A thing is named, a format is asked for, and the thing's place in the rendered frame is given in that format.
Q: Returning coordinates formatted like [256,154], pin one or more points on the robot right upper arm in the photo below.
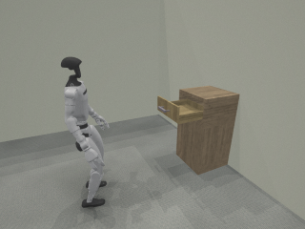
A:
[70,96]

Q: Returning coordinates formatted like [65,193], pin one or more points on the right robot hand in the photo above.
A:
[91,155]

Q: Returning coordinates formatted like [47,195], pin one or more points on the left robot forearm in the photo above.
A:
[92,113]

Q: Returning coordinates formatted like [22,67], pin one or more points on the right robot forearm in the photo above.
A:
[75,130]

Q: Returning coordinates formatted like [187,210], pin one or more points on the left robot thigh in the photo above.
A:
[97,139]

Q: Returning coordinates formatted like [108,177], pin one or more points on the drawer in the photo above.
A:
[181,111]

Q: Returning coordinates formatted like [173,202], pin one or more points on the cabinet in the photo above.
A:
[205,144]

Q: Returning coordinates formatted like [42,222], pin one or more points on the handle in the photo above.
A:
[163,110]

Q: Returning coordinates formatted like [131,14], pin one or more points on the humanoid robot torso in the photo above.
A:
[81,112]

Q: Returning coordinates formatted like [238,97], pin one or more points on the left robot hand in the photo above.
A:
[101,119]

